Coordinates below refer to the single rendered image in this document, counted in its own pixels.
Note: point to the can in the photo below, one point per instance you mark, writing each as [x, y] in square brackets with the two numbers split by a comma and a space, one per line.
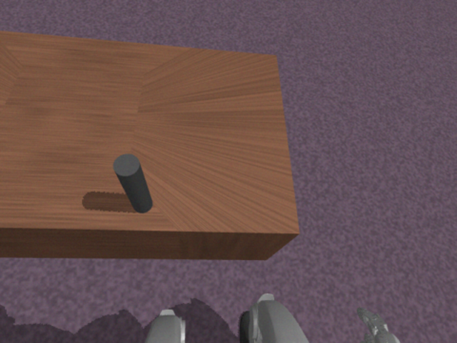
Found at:
[129, 172]

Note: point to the right robot hand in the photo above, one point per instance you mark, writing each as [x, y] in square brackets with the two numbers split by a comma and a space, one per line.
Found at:
[377, 327]

